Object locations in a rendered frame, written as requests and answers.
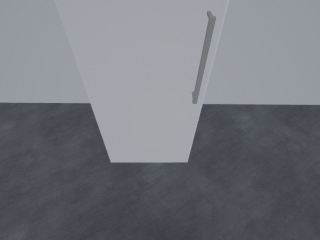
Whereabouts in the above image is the fridge door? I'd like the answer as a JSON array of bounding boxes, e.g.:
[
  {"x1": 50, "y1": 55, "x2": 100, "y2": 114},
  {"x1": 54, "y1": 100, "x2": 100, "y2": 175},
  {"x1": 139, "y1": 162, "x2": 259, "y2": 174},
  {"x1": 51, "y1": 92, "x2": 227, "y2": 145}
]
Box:
[{"x1": 55, "y1": 0, "x2": 228, "y2": 162}]

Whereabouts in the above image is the handle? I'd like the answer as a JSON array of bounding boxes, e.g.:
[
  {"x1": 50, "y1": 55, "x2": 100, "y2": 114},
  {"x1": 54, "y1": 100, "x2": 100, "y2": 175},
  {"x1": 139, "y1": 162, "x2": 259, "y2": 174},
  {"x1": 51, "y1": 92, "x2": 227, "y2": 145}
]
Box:
[{"x1": 192, "y1": 11, "x2": 216, "y2": 104}]

